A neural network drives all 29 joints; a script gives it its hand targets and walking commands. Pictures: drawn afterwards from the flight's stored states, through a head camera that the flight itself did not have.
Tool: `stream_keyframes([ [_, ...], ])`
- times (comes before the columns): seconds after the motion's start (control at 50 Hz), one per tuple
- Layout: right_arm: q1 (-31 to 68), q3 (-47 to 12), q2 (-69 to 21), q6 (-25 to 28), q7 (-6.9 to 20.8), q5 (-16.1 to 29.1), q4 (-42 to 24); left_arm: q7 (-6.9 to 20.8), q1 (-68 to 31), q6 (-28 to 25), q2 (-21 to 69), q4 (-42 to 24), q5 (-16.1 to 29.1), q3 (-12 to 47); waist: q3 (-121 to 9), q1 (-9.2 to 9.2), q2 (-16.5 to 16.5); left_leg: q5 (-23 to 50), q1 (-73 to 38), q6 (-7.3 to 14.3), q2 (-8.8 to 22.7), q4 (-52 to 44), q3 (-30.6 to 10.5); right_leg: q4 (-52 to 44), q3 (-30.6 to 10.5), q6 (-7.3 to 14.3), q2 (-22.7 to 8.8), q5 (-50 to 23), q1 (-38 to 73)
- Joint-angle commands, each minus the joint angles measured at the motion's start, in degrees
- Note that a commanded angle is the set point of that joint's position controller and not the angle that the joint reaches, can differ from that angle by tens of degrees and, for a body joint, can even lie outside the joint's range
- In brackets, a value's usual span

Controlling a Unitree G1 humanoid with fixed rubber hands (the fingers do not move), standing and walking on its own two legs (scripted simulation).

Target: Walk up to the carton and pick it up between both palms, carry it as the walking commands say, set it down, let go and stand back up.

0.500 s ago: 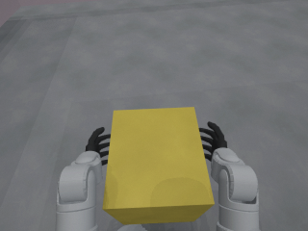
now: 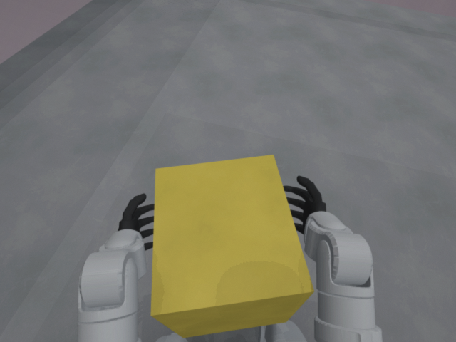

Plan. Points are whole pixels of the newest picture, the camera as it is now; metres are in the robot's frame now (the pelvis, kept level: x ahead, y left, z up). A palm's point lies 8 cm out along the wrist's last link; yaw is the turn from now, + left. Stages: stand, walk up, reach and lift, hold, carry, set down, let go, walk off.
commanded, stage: carry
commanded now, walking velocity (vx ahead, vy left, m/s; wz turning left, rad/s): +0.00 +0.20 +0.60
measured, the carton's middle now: (225, 251) +0.27 +0.00 -0.02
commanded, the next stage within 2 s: none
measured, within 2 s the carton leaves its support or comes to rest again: neither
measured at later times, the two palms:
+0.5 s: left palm out of the picture +0.16 +0.31 +0.12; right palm (212, 229) +0.25 +0.03 +0.12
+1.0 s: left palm out of the picture -0.03 +0.49 +0.08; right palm (19, 327) +0.13 +0.25 +0.08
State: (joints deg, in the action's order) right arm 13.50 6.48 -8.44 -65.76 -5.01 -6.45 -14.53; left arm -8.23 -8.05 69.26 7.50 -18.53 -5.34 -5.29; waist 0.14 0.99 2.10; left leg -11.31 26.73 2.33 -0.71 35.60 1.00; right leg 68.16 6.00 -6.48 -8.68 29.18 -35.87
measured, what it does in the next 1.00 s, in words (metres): steps to the left, turning left: right foot, then left foot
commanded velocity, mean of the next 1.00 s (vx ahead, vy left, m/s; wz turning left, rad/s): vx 0.00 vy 0.20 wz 0.60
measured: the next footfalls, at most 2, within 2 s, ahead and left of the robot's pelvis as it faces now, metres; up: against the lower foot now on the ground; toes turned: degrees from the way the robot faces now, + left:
right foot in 0.24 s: +0.03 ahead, -0.04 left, +0.00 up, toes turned -2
left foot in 0.64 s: -0.08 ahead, +0.35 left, +0.00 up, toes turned +28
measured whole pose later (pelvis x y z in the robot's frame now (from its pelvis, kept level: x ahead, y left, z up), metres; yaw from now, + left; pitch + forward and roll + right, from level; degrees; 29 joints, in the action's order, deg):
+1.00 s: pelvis -0.18 +0.23 -0.01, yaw +34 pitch +4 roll +1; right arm 10.2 5.1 -7.8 -64.7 -5.4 -7.0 -19.0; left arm -7.8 -8.7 68.1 7.6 -18.7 -4.4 -4.8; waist -4.8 -0.6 -2.0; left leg -4.5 29.3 5.9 -9.0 29.8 -0.3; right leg 47.0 7.4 -3.3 -3.6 25.3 -28.2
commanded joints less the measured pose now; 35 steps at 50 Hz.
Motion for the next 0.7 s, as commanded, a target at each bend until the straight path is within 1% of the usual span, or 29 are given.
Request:
stream_keyframes([
  [0.0, 14.5, -39.2, -56.6, -0.2, 14.4, 22.8, -3.5, 15.5, -35.7, -3.4, 57.9, -12.3, 27.1, 46.9, -22.9, -1.63, -11.7, 12.2, -16.5, 7.7, 9.8, -10.6, -12.6, -2.4, -1.0, 0.3, 1.9, -4.2, -1.9],
  [0.02, 12.5, -39.1, -56.1, -0.5, 14.2, 22.3, -2.5, 15.6, -33.8, -3.0, 57.3, -11.1, 26.7, 46.2, -22.0, -1.64, -10.6, 9.8, -15.0, 8.4, 10.4, -11.9, -14.2, -4.1, -1.0, 0.8, 1.8, -4.3, -1.1],
  [0.06, 12.3, -39.9, -54.5, -0.6, 13.9, 21.9, -4.1, 16.0, -30.7, -2.7, 56.4, -9.4, 25.9, 45.0, -21.6, -1.87, -9.0, 7.5, -13.7, 9.5, 11.3, -14.1, -18.1, -9.3, -0.9, 1.7, 2.6, -4.4, 1.2],
  [0.08, 13.0, -40.4, -54.0, -0.8, 14.0, 22.2, -4.8, 16.2, -30.3, -2.6, 55.9, -8.7, 25.4, 44.2, -22.3, -2.01, -8.0, 3.9, -13.5, 9.0, 11.2, -15.2, -19.5, -11.7, -0.8, 2.5, 3.4, -4.9, 3.2],
  [0.1, 14.4, -41.2, -53.5, -0.9, 14.0, 22.5, -5.5, 16.4, -30.2, -2.5, 56.1, -7.7, 25.1, 43.5, -21.4, -2.03, -7.1, 3.2, -12.2, 9.0, 11.1, -15.6, -20.5, -14.3, -1.0, 3.1, 3.8, -4.8, 4.7],
  [0.12, 14.6, -41.5, -53.0, -1.2, 14.1, 22.6, -6.1, 16.6, -29.1, -2.3, 55.9, -7.0, 24.9, 42.9, -21.8, -2.21, -7.4, 3.1, -11.0, 8.7, 10.9, -16.4, -21.4, -17.5, -0.9, 4.0, 4.6, -4.7, 7.4],
  [0.14, 15.0, -41.8, -52.6, -1.5, 14.1, 22.7, -5.7, 16.7, -29.2, -2.2, 55.7, -6.0, 24.5, 42.0, -21.5, -2.33, -6.2, 3.7, -9.7, 8.5, 10.7, -16.5, -22.1, -20.3, -0.6, 4.6, 5.3, -4.5, 9.8],
  [0.18, 15.0, -42.5, -52.7, -2.1, 14.2, 23.0, -4.4, 16.8, -29.2, -2.2, 55.2, -4.9, 23.5, 40.5, -21.0, -2.3, -6.1, 2.7, -5.0, 5.3, 9.3, -18.4, -21.6, -29.1, 0.7, 6.1, 6.1, -3.9, 18.0],
  [0.2, 16.4, -42.5, -52.1, -2.4, 14.3, 23.1, -4.3, 16.9, -29.0, -2.1, 55.1, -3.8, 22.9, 40.0, -21.1, -1.78, -7.8, 0.0, -0.2, 1.8, 6.6, -19.3, -19.2, -36.9, 2.2, 6.8, 6.1, -4.9, 25.7],
  [0.22, 17.7, -42.7, -51.6, -2.5, 14.2, 23.5, -4.2, 16.9, -27.1, -2.3, 55.0, -2.2, 22.0, 39.5, -21.4, -0.48, -5.5, -2.3, 7.1, -4.1, 2.4, -17.8, -14.0, -49.6, 2.5, 8.1, 3.7, -8.2, 38.0],
  [0.24, 19.2, -43.3, -51.8, -2.7, 14.3, 24.0, -4.9, 16.9, -26.4, -2.7, 54.3, -2.0, 21.5, 39.5, -22.2, 0.49, 7.5, -6.3, 16.2, -9.5, -4.2, -4.0, -4.9, -55.7, -12.2, 13.3, -11.7, -5.5, 46.7],
  [0.26, 23.7, -44.5, -51.9, -3.0, 14.9, 25.6, -6.9, 16.6, -27.7, -3.5, 55.4, -1.3, 21.1, 38.0, -18.6, -0.4, 24.4, -16.6, 17.9, -6.5, -1.2, 21.9, -2.2, -55.3, -27.4, 21.5, -30.3, -19.5, 33.2],
  [0.28, 24.0, -45.2, -53.5, -2.6, 14.2, 26.3, -6.8, 16.6, -28.6, -3.3, 56.0, -3.1, 21.3, 37.6, -16.5, -1.5, 11.4, -14.0, 16.5, -4.3, 3.6, 30.5, -7.3, -53.2, -21.2, 20.0, -27.9, -32.7, 30.0],
  [0.3, 21.9, -44.7, -54.4, -2.6, 13.9, 26.1, -4.5, 16.7, -29.9, -2.8, 55.7, -4.4, 21.9, 38.5, -17.1, -1.84, 1.1, -10.1, 14.8, -4.3, 2.8, 32.3, -6.4, -51.9, -13.4, 16.8, -23.4, -31.4, 29.4],
  [0.32, 21.0, -43.7, -54.8, -2.5, 14.0, 25.6, -3.1, 16.7, -32.6, -2.5, 54.9, -6.1, 22.2, 39.1, -15.7, -2.16, -2.0, -6.7, 14.7, -4.6, 2.6, 33.2, -4.6, -49.7, -7.1, 13.8, -19.5, -32.3, 29.5],
  [0.34, 19.3, -42.9, -55.0, -2.6, 14.2, 25.2, -1.5, 16.6, -33.3, -2.1, 54.6, -6.3, 22.2, 39.4, -14.9, -2.24, 0.6, -5.6, 15.8, -5.1, 2.5, 31.5, -3.1, -47.6, -2.9, 11.5, -16.4, -35.2, 30.9],
  [0.36, 18.9, -43.1, -54.8, -2.6, 14.1, 25.2, -0.8, 16.6, -32.4, -2.0, 53.4, -7.0, 21.7, 39.3, -14.8, -1.98, 2.7, -6.5, 14.9, -5.9, 1.5, 28.7, -0.2, -46.6, 0.5, 10.7, -14.5, -36.9, 31.3],
  [0.38, 18.8, -43.6, -54.3, -2.9, 13.8, 25.4, -0.6, 16.6, -30.8, -1.7, 52.8, -6.3, 21.1, 38.3, -14.3, -1.68, 7.1, -7.9, 14.2, -6.3, 1.2, 26.5, 2.0, -46.0, 2.5, 10.3, -13.9, -40.2, 31.7],
  [0.42, 19.7, -44.1, -54.1, -3.4, 13.5, 25.8, -1.9, 16.7, -28.0, -1.3, 52.2, -5.0, 20.3, 37.0, -14.9, -1.43, 12.2, -11.3, 10.3, -6.5, 1.3, 21.0, 4.9, -44.9, 5.1, 10.2, -14.6, -46.4, 31.3],
  [0.46, 19.4, -43.6, -54.3, -3.8, 13.1, 25.5, -1.5, 16.8, -27.6, -1.0, 51.4, -5.0, 20.1, 36.6, -15.5, -1.3, 15.0, -11.4, 5.0, -6.7, 0.7, 14.5, 6.8, -44.4, 7.3, 8.5, -14.6, -45.3, 30.7],
  [0.5, 19.5, -43.2, -53.9, -4.1, 12.8, 25.3, -0.8, 17.0, -27.2, -0.8, 50.3, -4.6, 20.0, 36.2, -16.6, -1.15, 18.5, -9.0, 1.7, -6.5, 0.8, 9.2, 7.1, -43.5, 7.5, 6.7, -15.4, -41.6, 31.2],
  [0.54, 21.0, -42.7, -53.5, -4.2, 12.8, 25.4, -1.0, 17.0, -28.7, -0.8, 50.7, -5.2, 20.3, 37.1, -17.6, -0.87, 18.0, -7.7, -0.9, -5.8, 0.3, 2.5, 7.2, -41.4, 6.2, 5.3, -16.8, -37.0, 32.3],
  [0.56, 20.6, -42.1, -53.4, -4.2, 13.1, 25.3, 0.1, 16.9, -29.6, -0.7, 51.3, -4.8, 20.2, 38.0, -19.1, -1.29, 15.8, -7.1, -4.1, -4.8, -0.1, -2.2, 6.9, -37.6, 6.7, 4.0, -16.5, -35.4, 31.9],
  [0.58, 19.4, -41.3, -53.6, -4.6, 13.4, 24.8, 1.5, 16.7, -30.3, -0.4, 52.0, -4.7, 20.2, 38.7, -19.4, -2.26, 10.5, -3.0, -8.6, -3.8, 0.7, -10.2, 4.8, -32.3, 7.4, 2.6, -15.4, -30.9, 28.9],
  [0.6, 18.7, -41.0, -53.8, -4.6, 13.9, 24.6, 2.6, 16.6, -29.9, -0.3, 51.4, -3.0, 19.6, 39.0, -18.3, -3.91, 2.2, 0.4, -15.5, -2.0, 3.3, -15.5, 0.7, -23.7, 7.8, 1.6, -13.6, -21.0, 19.4],
  [0.62, 16.7, -39.5, -54.0, -4.8, 14.3, 23.8, 5.9, 16.7, -30.9, -0.3, 51.4, -1.6, 19.2, 38.7, -16.8, -3.38, -14.2, 12.4, -20.6, 1.4, 14.7, -16.9, -15.3, -12.5, 7.2, 0.4, -7.5, 8.4, 5.0],
  [0.64, 16.0, -39.2, -54.1, -4.0, 14.6, 23.6, 6.8, 17.2, -31.6, -0.7, 52.9, -1.1, 19.6, 38.8, -16.0, -2.38, -26.1, 31.6, -20.8, 6.5, 23.0, -13.4, -28.3, -2.1, 4.2, -2.6, -1.8, 18.6, -6.7],
  [0.66, 15.4, -38.4, -54.9, -3.4, 14.8, 23.0, 6.6, 17.2, -33.2, -1.0, 54.7, -0.6, 21.0, 40.4, -15.7, -3.46, -21.5, 37.9, -18.6, 7.5, 17.7, -7.4, -19.8, 2.9, -1.1, -1.3, -2.3, 15.3, -6.8],
  [0.68, 17.2, -38.7, -56.3, -2.4, 15.0, 23.2, 4.2, 16.9, -36.4, -1.9, 57.2, -4.5, 23.0, 43.2, -18.7, -3.06, -20.1, 40.6, -20.5, 6.9, 15.4, -4.4, -15.4, 4.0, -1.5, -1.0, -1.3, 10.7, -8.6],
])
